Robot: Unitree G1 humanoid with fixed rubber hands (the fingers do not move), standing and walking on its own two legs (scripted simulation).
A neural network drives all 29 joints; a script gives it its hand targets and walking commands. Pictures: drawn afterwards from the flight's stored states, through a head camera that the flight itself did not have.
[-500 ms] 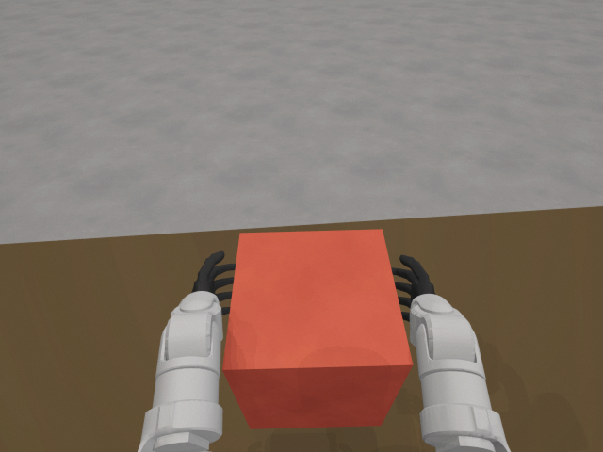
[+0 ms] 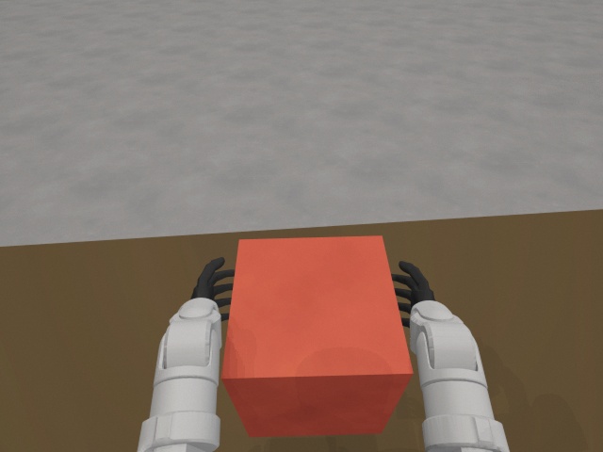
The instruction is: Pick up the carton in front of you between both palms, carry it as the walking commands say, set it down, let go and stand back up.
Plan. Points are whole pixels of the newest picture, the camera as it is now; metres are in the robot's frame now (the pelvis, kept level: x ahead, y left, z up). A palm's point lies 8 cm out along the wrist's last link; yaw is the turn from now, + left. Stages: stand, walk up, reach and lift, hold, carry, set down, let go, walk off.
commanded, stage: hold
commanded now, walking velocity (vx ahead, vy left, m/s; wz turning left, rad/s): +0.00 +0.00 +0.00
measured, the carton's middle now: (313, 340) +0.29 +0.00 -0.03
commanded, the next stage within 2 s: carry in 0.34 s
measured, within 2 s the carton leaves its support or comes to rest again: neither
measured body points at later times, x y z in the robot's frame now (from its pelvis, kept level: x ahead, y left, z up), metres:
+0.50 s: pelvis +0.01 +0.01 -0.01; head -0.03 +0.01 +0.44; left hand +0.31 +0.16 +0.05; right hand +0.31 -0.14 +0.05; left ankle +0.00 +0.13 -0.74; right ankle +0.02 -0.12 -0.75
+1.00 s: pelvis +0.21 +0.01 +0.00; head +0.21 +0.01 +0.45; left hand +0.48 +0.18 +0.08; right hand +0.50 -0.12 +0.08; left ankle +0.22 +0.13 -0.69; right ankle +0.16 -0.08 -0.75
